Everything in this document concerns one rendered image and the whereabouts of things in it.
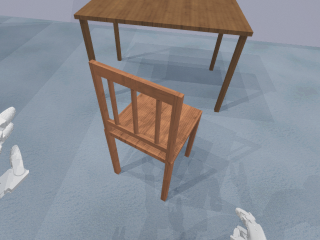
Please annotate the right robot hand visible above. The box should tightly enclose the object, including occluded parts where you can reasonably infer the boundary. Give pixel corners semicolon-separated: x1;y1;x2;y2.
230;207;267;240

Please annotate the table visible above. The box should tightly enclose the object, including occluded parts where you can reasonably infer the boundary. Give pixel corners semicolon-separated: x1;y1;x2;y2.
74;0;254;113

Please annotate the chair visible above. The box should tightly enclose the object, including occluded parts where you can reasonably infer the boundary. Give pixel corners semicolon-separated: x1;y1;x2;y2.
88;59;203;202

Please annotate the left robot hand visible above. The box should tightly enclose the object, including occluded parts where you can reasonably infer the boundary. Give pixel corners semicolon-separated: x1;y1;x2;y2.
0;107;29;199

